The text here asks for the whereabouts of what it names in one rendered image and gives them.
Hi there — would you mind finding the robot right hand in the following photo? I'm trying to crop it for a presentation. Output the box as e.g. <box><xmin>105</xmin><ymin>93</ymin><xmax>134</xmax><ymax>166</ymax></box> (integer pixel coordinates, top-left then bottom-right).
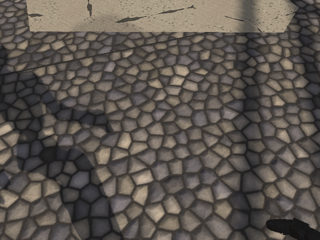
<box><xmin>266</xmin><ymin>218</ymin><xmax>320</xmax><ymax>240</ymax></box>

